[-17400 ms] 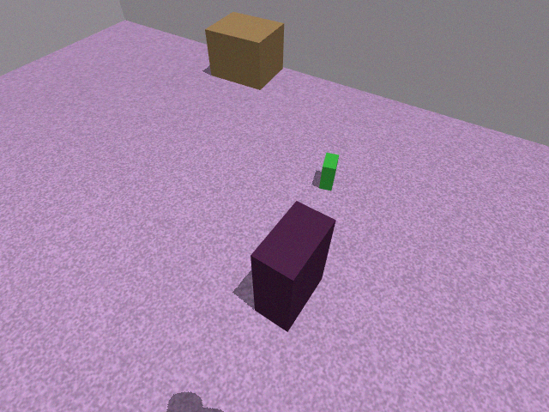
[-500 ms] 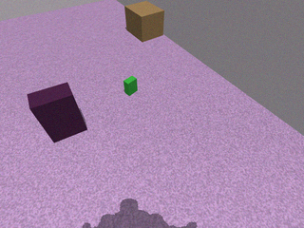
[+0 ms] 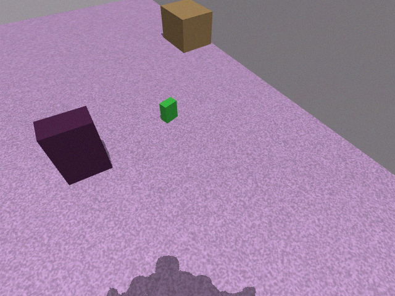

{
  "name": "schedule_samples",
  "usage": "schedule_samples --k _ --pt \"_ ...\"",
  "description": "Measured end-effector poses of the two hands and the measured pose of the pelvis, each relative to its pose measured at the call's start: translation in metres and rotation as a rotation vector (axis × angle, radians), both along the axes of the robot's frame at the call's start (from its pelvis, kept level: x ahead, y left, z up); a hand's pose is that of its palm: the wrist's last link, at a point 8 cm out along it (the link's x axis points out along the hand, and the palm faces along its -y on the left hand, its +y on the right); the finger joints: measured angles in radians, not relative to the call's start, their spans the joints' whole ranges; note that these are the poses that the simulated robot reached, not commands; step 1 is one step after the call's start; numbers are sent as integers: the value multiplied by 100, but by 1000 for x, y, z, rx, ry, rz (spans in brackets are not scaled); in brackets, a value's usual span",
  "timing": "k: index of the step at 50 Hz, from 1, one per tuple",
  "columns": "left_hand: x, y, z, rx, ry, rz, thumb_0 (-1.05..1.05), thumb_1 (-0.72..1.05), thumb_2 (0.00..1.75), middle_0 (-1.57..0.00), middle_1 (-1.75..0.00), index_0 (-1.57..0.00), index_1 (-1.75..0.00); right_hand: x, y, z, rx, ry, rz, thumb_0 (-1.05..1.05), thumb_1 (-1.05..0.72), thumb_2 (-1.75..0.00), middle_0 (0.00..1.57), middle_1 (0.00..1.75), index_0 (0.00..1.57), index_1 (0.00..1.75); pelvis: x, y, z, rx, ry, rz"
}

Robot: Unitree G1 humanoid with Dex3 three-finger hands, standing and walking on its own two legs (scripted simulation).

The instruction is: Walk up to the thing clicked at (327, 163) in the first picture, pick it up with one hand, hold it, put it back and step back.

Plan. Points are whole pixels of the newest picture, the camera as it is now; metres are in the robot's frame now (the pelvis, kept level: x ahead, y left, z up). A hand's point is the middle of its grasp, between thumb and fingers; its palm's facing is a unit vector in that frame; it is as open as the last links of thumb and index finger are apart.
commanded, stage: stand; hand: left
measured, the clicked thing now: (168, 110) +1.43 +0.20 -0.71
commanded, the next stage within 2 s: walk up in 0.40 s
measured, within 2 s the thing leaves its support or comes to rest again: neither
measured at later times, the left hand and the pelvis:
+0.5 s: hand out of the picture +0.08 +0.27 -0.15, palm faces +0.00 -0.94 -0.33, open 7.4 cm; pelvis +0.01 +0.00 +0.00, yaw +1 degrees
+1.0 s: hand (58, 260) +0.24 +0.34 -0.16, palm faces -0.08 -0.95 -0.32, open 7.4 cm; pelvis +0.17 +0.07 +0.00, yaw -1 degrees
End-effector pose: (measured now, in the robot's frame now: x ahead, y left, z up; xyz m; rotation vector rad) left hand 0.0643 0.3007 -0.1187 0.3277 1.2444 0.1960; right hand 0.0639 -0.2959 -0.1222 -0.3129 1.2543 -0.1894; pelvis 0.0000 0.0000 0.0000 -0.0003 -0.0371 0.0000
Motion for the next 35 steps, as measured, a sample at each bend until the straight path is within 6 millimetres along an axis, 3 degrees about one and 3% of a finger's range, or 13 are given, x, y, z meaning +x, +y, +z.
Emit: schedule_samples --k 23,28,32,35 --pt "8 3 2 -17 -33 1 0 90 90 -20 -30 -21 -30 5 -3 3 8 -24 0 1 -91 -90 21 30 21 30 8 1 -1 -3 6 0" --pt "0 27 6 -5 -70 48 0 90 90 -20 -30 -21 -30 22 -10 10 -34 -3 42 1 -91 -90 21 30 21 30 21 13 -3 -3 13 27" --pt "-12 58 1 11 -11 81 0 90 90 -20 -30 -21 -30 56 -3 18 -67 -35 73 1 -91 -90 21 30 20 30 41 32 -7 -26 -1 32" --pt "-7 86 -14 15 42 91 0 90 90 -20 -30 -21 -30 82 10 22 -95 -95 71 1 -91 -90 20 30 20 30 62 49 -18 -24 -10 29"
